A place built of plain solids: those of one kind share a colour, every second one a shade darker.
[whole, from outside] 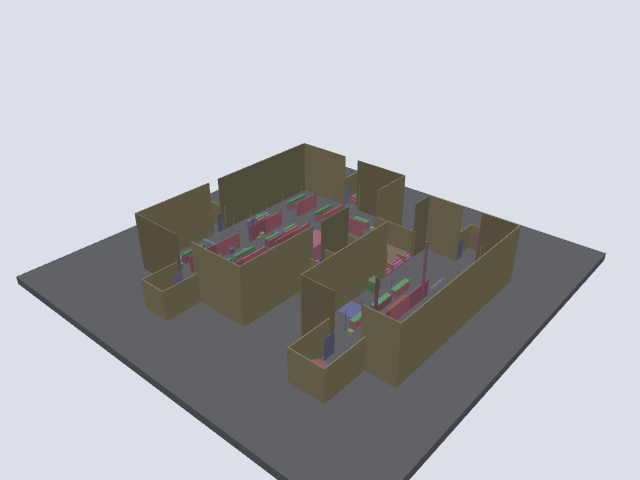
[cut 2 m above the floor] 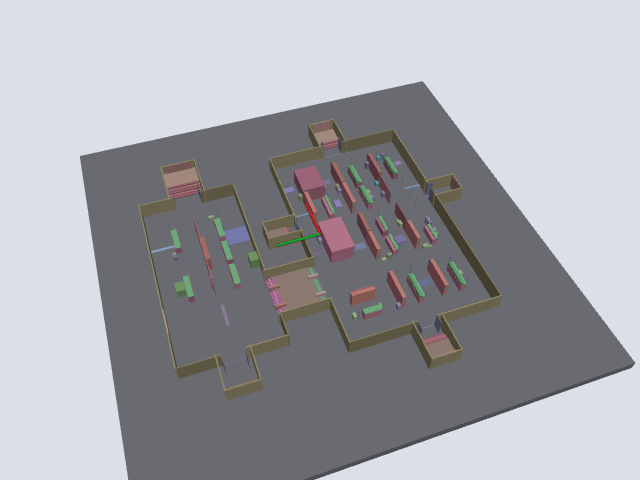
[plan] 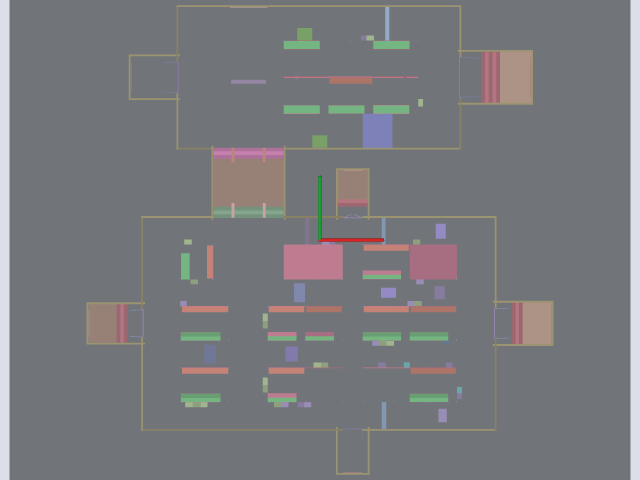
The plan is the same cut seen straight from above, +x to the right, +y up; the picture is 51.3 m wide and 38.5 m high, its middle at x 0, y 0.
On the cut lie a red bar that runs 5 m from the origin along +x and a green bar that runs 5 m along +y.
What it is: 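A small town's covered market hall; wings of bays of 5.6 m, 7.3 m to the eaves; island blocks of stalls back to back between aisles of 1.6 to 3.5 m; lock-up shops 3 to 3.7 m deep along long walls; porches at the aisles' ends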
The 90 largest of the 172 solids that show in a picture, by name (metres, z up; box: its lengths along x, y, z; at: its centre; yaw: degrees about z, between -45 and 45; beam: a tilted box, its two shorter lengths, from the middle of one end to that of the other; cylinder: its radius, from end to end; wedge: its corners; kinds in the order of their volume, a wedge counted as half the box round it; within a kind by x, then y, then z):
{
 "wall_1": {"box": [0.15, 3.38, 3.72], "at": [-18.66, -6.69, 1.81]},
 "wall_2": {"box": [4.69, 0.15, 3.72], "at": [-16.39, -8.3, 1.81]},
 "wall_3": {"box": [4.69, 0.15, 3.72], "at": [-16.39, -5.08, 1.81]},
 "wall_4": {"box": [0.15, 3.66, 3.25], "at": [-15.27, 13.05, 1.57]},
 "wall_5": {"box": [0.15, 7.52, 7.35], "at": [-14.27, -11.54, 3.62]},
 "wall_6": {"box": [0.15, 7.52, 7.35], "at": [-14.27, -1.84, 3.62]},
 "wall_7": {"box": [4.12, 0.15, 3.25], "at": [-13.28, 11.29, 1.57]},
 "wall_8": {"box": [4.12, 0.15, 3.25], "at": [-13.28, 14.8, 1.57]},
 "wall_9": {"box": [5.79, 0.15, 7.35], "at": [-11.45, 1.84, 3.62]},
 "wall_10": {"box": [0.15, 4.56, 7.35], "at": [-11.45, 9.54, 3.62]},
 "wall_11": {"box": [0.15, 4.56, 7.35], "at": [-11.45, 16.56, 3.62]},
 "wall_12": {"box": [2.97, 0.15, 7.35], "at": [-10.04, 7.33, 3.62]},
 "wall_13": {"box": [0.15, 5.94, 3.65], "at": [-8.62, 4.59, 1.77]},
 "wall_14": {"box": [16.22, 0.15, 7.35], "at": [-6.23, -15.22, 3.62]},
 "wall_15": {"box": [0.15, 5.94, 3.65], "at": [-2.83, 4.59, 1.77]},
 "wall_16": {"box": [4.79, 0.15, 7.35], "at": [-0.52, 1.84, 3.62]},
 "wall_17": {"box": [22.86, 0.15, 7.35], "at": [-0.09, 18.77, 3.62]},
 "wall_18": {"box": [0.15, 3.84, 3.25], "at": [1.35, -16.92, 1.57]},
 "wall_19": {"box": [0.15, 4.14, 3.57], "at": [1.35, 3.69, 1.73]},
 "wall_20": {"box": [2.7, 0.15, 3.25], "at": [2.63, -18.77, 1.57]},
 "wall_21": {"box": [2.7, 0.15, 3.57], "at": [2.63, 5.68, 1.73]},
 "wall_22": {"box": [0.15, 3.84, 3.25], "at": [3.9, -16.92, 1.57]},
 "wall_23": {"box": [0.15, 4.14, 3.57], "at": [3.9, 3.69, 1.73]},
 "wall_24": {"box": [14.25, 0.15, 7.35], "at": [4.21, 7.33, 3.62]},
 "wall_25": {"box": [10.78, 0.15, 7.35], "at": [8.77, -15.22, 3.62]},
 "wall_26": {"box": [10.78, 0.15, 7.35], "at": [8.77, 1.84, 3.62]},
 "wall_27": {"box": [0.15, 4.2, 7.35], "at": [11.27, 9.36, 3.62]},
 "wall_28": {"box": [0.15, 4.2, 7.35], "at": [11.27, 16.74, 3.62]},
 "wall_29": {"box": [6.05, 0.15, 4.05], "at": [14.06, 10.93, 1.98]},
 "wall_30": {"box": [6.05, 0.15, 4.05], "at": [14.06, 15.17, 1.98]},
 "wall_31": {"box": [0.15, 7.4, 7.35], "at": [14.09, -11.6, 3.62]},
 "wall_32": {"box": [0.15, 7.4, 7.35], "at": [14.09, -1.78, 3.62]},
 "wall_33": {"box": [4.87, 0.15, 3.7], "at": [16.3, -8.43, 1.8]},
 "wall_34": {"box": [4.87, 0.15, 3.7], "at": [16.3, -4.96, 1.8]},
 "wall_35": {"box": [0.15, 4.39, 4.05], "at": [17.02, 13.05, 1.98]},
 "wall_36": {"box": [0.15, 3.62, 3.7], "at": [18.66, -6.69, 1.8]},
 "counter_1": {"box": [0.72, 2.1, 1.0], "at": [-10.8, -2.11, 0.45]},
 "counter_2": {"box": [3.19, 0.72, 0.99], "at": [-9.57, -12.66, 0.45]},
 "counter_3": {"box": [3.19, 0.72, 0.98], "at": [-9.57, -7.73, 0.44]},
 "counter_4": {"box": [2.31, 0.72, 0.92], "at": [-3.03, -12.66, 0.41]},
 "counter_5": {"box": [2.31, 0.72, 0.93], "at": [-3.03, -7.73, 0.41]},
 "counter_6": {"box": [2.89, 0.72, 0.97], "at": [-1.46, 10.46, 0.43]},
 "counter_7": {"box": [2.89, 0.72, 0.97], "at": [-1.46, 15.64, 0.43]},
 "counter_8": {"box": [4.74, 2.8, 2.55], "at": [-0.54, -1.76, 1.23]},
 "counter_9": {"box": [2.31, 0.72, 0.96], "at": [-0.03, -7.73, 0.43]},
 "counter_10": {"box": [2.89, 0.72, 0.9], "at": [2.13, 10.46, 0.4]},
 "counter_11": {"box": [3.08, 0.72, 0.93], "at": [4.96, -7.73, 0.41]},
 "counter_12": {"box": [3.08, 0.72, 0.89], "at": [4.96, -2.8, 0.4]},
 "counter_13": {"box": [2.89, 0.72, 0.94], "at": [5.72, 10.46, 0.42]},
 "counter_14": {"box": [2.89, 0.72, 0.89], "at": [5.72, 15.64, 0.4]},
 "counter_15": {"box": [3.08, 0.72, 0.96], "at": [8.74, -12.66, 0.43]},
 "counter_16": {"box": [3.08, 0.72, 0.94], "at": [8.74, -7.73, 0.42]},
 "counter_17": {"box": [3.78, 2.8, 2.55], "at": [9.09, -1.76, 1.23]},
 "shelf_1": {"box": [3.73, 0.46, 1.9], "at": [-9.22, -10.5, 0.9]},
 "shelf_2": {"box": [3.73, 0.46, 1.9], "at": [-9.22, -5.57, 0.9]},
 "shelf_3": {"box": [0.46, 2.64, 1.9], "at": [-8.83, -1.76, 0.9]},
 "shelf_4": {"box": [2.85, 0.46, 1.9], "at": [-2.68, -10.5, 0.9]},
 "shelf_5": {"box": [2.85, 0.46, 1.9], "at": [-2.68, -5.57, 0.9]},
 "shelf_6": {"box": [2.85, 0.46, 1.9], "at": [0.32, -5.57, 0.9]},
 "shelf_7": {"box": [3.43, 0.46, 1.9], "at": [2.48, 12.77, 0.9]},
 "shelf_8": {"box": [3.62, 0.46, 1.9], "at": [5.31, -5.57, 0.9]},
 "shelf_9": {"box": [3.62, 0.46, 1.9], "at": [5.31, -0.64, 0.9]},
 "shelf_10": {"box": [3.62, 0.46, 1.9], "at": [9.09, -10.5, 0.9]},
 "shelf_11": {"box": [3.62, 0.46, 1.9], "at": [9.09, -5.57, 0.9]},
 "ground_1": {"box": [2.25, 3.08, 0.5], "at": [-17.45, -6.69, 0.22]},
 "ground_2": {"box": [5.64, 3.84, 0.55], "at": [-5.73, 4.59, 0.23]},
 "ground_3": {"box": [2.4, 2.34, 0.5], "at": [2.63, 4.44, 0.07]},
 "ground_4": {"box": [2.51, 4.09, 0.5], "at": [15.69, 13.05, 0.56]},
 "ground_5": {"box": [2.31, 3.32, 0.5], "at": [17.43, -6.69, 0.2]},
 "back_1": {"box": [3.88, 0.06, 2.15], "at": [-9.22, -10.25, 1.02]},
 "back_2": {"box": [3.88, 0.06, 2.15], "at": [-9.22, -5.32, 1.02]},
 "back_3": {"box": [3.78, 0.06, 2.15], "at": [5.31, -10.25, 1.02]},
 "back_4": {"box": [3.78, 0.06, 2.15], "at": [5.31, -5.32, 1.02]},
 "back_5": {"box": [3.78, 0.06, 2.15], "at": [5.31, -0.39, 1.02]},
 "back_6": {"box": [3.78, 0.06, 2.15], "at": [9.09, -10.25, 1.02]},
 "back_7": {"box": [3.78, 0.06, 2.15], "at": [9.09, -5.32, 1.02]},
 "porch_flight_1": {"box": [0.3, 4.07, 0.53], "at": [13.68, 13.05, 0.22]},
 "porch_flight_2": {"box": [0.3, 4.07, 0.69], "at": [13.98, 13.05, 0.3]},
 "porch_flight_3": {"box": [0.3, 4.07, 0.85], "at": [14.28, 13.05, 0.38]},
 "porch_flight_4": {"box": [0.3, 3.3, 0.5], "at": [16.12, -6.69, 0.2]},
 "loaded_pallet_1": {"box": [1.2, 1.0, 1.1], "at": [-1.23, 16.5, 0.5]},
 "loaded_pallet_2": {"box": [1.2, 1.0, 1.36], "at": [-0.02, 7.91, 0.63]},
 "neck_north_1": {"box": [5.62, 0.3, 0.55], "at": [-5.73, 6.66, 0.23]},
 "neck_north_2": {"box": [5.62, 0.3, 0.38], "at": [-5.73, 6.96, 0.14]},
 "neck_south_1": {"box": [5.62, 0.3, 0.38], "at": [-5.73, 2.22, 0.14]},
 "neck_south_2": {"box": [5.62, 0.3, 0.55], "at": [-5.73, 2.52, 0.23]},
 "pier_1": {"box": [0.26, 0.26, 7.35], "at": [-1.86, 13.05, 3.62]},
 "pier_2": {"box": [0.26, 0.26, 7.35], "at": [6.82, 13.05, 3.62]},
 "shutter_1": {"box": [2.99, 0.08, 3.35], "at": [-5.73, 18.69, 1.62]},
 "duckboards_1": {"box": [2.4, 2.73, 0.12], "at": [4.62, 8.76, 0.0]}
}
